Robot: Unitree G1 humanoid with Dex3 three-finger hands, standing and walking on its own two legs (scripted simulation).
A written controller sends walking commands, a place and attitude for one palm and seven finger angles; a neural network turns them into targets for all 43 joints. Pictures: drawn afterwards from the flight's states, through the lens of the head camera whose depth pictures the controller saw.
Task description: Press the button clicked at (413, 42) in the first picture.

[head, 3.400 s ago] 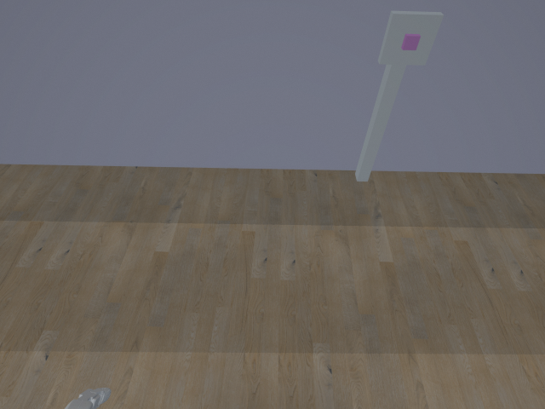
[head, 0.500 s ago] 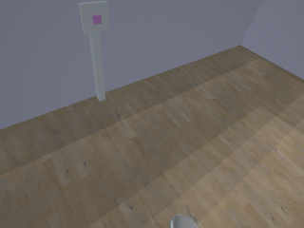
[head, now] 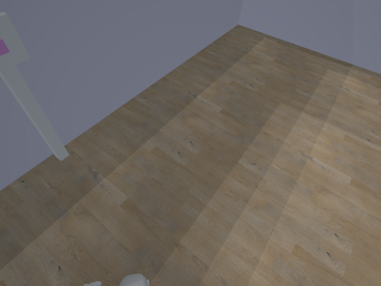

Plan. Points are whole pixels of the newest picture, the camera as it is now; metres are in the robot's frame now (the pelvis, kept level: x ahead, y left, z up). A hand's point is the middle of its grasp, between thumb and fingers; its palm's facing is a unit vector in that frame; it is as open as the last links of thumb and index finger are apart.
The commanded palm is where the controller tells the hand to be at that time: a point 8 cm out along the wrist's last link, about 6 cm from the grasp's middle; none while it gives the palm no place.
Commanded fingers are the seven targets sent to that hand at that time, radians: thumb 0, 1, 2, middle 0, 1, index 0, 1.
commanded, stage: walk to a spot facing it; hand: left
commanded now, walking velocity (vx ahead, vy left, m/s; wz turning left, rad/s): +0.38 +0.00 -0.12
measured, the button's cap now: out of the picture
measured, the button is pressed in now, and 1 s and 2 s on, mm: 0 0 0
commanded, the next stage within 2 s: turn to face it in 1.08 s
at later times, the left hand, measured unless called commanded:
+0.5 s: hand (100, 243) +0.25 +0.23 -0.17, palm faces -0.05 -0.99 -0.14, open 7.4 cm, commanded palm none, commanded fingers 0.00 0.90 0.90 -0.20 -0.30 -0.20 -0.30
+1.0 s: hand (154, 156) +0.52 +0.12 -0.15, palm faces -0.17 -0.96 -0.23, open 7.2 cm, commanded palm none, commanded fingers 0.00 0.90 0.90 -0.20 -0.30 -0.20 -0.30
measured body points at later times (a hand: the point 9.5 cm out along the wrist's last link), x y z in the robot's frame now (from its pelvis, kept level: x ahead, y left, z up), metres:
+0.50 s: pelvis +0.23 +0.06 +0.01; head +0.24 +0.08 +0.46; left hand +0.25 +0.29 -0.16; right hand +0.24 -0.18 -0.13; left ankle +0.25 +0.15 -0.73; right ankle +0.21 -0.08 -0.63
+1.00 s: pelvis +0.44 -0.06 +0.01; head +0.45 -0.08 +0.46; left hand +0.53 +0.17 -0.13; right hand +0.39 -0.27 -0.16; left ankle +0.46 +0.10 -0.64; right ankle +0.42 -0.12 -0.73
